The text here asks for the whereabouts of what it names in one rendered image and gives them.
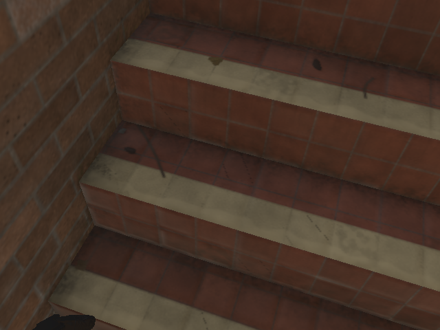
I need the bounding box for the robot left hand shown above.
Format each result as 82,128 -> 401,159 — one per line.
33,314 -> 96,330

